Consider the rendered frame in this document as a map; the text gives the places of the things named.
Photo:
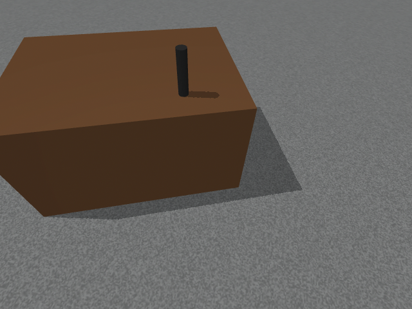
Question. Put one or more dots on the can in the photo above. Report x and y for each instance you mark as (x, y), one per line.
(182, 70)

